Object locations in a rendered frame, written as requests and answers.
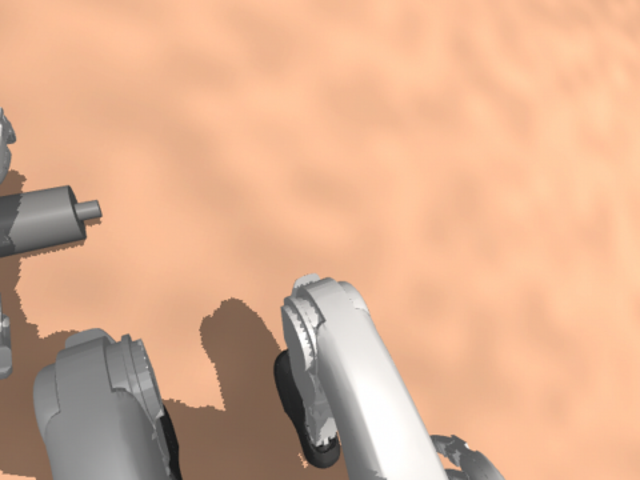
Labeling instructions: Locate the right robot hand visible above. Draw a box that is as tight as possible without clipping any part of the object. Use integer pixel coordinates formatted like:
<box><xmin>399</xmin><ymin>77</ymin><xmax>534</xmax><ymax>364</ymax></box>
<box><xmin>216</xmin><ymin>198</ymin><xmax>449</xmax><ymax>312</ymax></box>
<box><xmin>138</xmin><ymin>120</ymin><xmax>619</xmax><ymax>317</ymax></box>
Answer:
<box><xmin>430</xmin><ymin>435</ymin><xmax>505</xmax><ymax>480</ymax></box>

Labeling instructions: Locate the left robot foot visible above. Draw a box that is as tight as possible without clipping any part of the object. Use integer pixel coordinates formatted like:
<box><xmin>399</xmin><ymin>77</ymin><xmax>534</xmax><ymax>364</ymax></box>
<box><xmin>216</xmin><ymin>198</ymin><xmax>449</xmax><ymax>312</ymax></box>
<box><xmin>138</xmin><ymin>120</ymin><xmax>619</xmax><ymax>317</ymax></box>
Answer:
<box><xmin>160</xmin><ymin>404</ymin><xmax>183</xmax><ymax>480</ymax></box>

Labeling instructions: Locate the bottle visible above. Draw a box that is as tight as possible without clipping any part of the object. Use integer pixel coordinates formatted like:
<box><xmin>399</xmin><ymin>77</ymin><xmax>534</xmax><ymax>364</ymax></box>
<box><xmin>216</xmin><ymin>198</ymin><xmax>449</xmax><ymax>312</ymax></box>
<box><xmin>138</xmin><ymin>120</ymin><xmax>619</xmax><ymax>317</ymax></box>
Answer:
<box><xmin>0</xmin><ymin>185</ymin><xmax>102</xmax><ymax>258</ymax></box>

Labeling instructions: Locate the right robot foot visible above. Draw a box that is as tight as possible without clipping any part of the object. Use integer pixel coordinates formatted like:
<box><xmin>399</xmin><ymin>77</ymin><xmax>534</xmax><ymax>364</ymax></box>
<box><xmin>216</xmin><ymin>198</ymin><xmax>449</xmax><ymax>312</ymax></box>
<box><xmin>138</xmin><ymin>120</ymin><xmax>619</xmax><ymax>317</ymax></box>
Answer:
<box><xmin>274</xmin><ymin>349</ymin><xmax>340</xmax><ymax>469</ymax></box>

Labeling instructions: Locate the left robot hand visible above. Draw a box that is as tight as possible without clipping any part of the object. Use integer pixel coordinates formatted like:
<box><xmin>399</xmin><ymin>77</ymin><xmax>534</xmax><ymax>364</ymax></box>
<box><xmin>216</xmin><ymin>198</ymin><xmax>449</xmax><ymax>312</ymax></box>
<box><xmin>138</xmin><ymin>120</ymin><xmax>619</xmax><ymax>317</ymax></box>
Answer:
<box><xmin>0</xmin><ymin>107</ymin><xmax>16</xmax><ymax>247</ymax></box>

